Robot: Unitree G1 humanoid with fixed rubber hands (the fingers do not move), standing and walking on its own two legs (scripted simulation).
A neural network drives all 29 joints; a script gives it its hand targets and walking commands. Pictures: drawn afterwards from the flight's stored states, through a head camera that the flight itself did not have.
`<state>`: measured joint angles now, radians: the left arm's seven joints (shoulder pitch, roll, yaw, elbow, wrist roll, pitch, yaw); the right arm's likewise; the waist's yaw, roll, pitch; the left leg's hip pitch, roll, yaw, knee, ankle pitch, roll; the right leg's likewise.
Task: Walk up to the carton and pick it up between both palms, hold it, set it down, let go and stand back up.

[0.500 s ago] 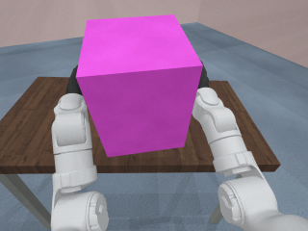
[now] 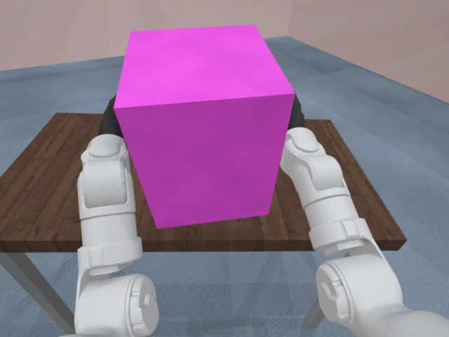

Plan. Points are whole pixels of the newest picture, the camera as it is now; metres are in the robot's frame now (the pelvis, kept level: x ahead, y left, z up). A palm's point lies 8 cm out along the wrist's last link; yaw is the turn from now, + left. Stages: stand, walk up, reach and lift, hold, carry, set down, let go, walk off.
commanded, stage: hold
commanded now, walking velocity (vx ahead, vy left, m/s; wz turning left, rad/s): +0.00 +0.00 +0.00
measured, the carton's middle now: (204, 129) +0.38 +0.02 +0.22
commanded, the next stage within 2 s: set down in 1.32 s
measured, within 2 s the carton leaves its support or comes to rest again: neither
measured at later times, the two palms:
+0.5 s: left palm (111, 139) +0.36 +0.16 +0.22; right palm (288, 128) +0.37 -0.13 +0.23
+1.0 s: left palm (114, 141) +0.36 +0.16 +0.22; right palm (290, 130) +0.37 -0.13 +0.23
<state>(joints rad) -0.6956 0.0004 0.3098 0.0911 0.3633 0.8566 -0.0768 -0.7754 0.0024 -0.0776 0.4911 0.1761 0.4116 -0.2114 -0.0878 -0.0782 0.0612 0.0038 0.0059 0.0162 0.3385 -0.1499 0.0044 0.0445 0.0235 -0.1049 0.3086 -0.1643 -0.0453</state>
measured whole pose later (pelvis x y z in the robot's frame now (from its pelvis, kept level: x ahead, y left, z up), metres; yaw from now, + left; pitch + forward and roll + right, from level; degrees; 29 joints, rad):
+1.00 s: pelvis +0.00 +0.00 +0.00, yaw +0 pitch -11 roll +0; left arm -0.68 -0.01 0.31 0.05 0.37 0.86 -0.08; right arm -0.76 0.00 -0.06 0.47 0.19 0.40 -0.21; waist -0.09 -0.08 0.07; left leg 0.01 0.00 0.01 0.34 -0.15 0.00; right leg 0.05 0.02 -0.11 0.31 -0.17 -0.05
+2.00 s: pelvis +0.02 -0.01 +0.00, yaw +1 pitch -10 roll +0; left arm -0.58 -0.06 0.23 0.14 0.35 0.56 0.02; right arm -0.66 0.01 -0.13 0.63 0.06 -0.02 -0.11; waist -0.06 -0.10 0.13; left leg 0.01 0.01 -0.01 0.34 -0.18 -0.01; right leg 0.06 0.03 -0.12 0.29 -0.19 -0.06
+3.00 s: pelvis +0.02 -0.03 +0.00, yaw +0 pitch +0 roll +1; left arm -0.68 -0.12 0.43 0.50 0.35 0.35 0.06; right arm -0.87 0.00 -0.35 0.98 -0.15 -0.11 -0.03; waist 0.06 -0.06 0.02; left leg -0.16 0.03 0.01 0.30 -0.14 -0.04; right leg -0.15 0.05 -0.11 0.33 -0.18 -0.08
